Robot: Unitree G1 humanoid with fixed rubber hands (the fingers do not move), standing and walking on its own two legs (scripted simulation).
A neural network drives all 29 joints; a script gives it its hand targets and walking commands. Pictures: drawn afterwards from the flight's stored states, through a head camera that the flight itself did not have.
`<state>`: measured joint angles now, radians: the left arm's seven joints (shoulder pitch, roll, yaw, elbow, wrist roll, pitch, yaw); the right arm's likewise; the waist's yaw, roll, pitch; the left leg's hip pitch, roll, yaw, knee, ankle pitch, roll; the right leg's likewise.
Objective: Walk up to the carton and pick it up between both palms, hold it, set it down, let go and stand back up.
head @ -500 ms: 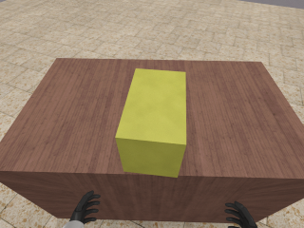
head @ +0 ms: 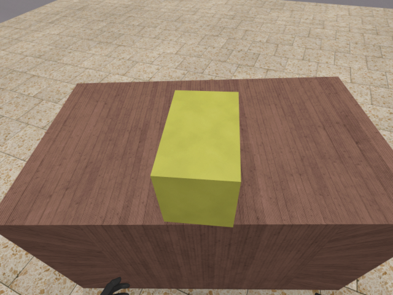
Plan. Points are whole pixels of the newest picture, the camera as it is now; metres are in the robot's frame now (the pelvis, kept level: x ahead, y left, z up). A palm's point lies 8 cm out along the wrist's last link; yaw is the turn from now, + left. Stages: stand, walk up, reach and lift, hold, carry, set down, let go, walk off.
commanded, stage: stand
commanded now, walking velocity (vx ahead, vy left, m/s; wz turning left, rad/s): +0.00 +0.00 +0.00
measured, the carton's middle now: (202, 154) +0.46 +0.03 +0.00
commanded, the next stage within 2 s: none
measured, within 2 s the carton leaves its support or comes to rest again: neither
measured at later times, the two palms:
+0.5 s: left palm out of the picture -0.01 +0.22 -0.14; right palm out of the picture -0.03 -0.21 -0.14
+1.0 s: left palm out of the picture -0.04 +0.21 -0.14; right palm out of the picture -0.05 -0.17 -0.15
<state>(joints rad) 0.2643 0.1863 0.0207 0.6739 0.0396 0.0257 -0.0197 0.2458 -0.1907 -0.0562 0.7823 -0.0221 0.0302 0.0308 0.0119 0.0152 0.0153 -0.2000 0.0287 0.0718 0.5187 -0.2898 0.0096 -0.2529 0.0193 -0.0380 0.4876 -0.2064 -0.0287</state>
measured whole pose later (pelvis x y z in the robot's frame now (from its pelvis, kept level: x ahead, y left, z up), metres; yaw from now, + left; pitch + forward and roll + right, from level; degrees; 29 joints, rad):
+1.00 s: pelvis +0.00 +0.02 +0.01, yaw -1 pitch -1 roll +0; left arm 0.39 0.05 0.00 1.14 0.02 -0.01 0.04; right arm 0.37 -0.09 0.00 1.15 -0.02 -0.01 -0.03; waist 0.00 0.02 -0.03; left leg -0.16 -0.01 0.10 0.42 -0.24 0.05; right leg -0.24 -0.02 0.00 0.43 -0.17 0.01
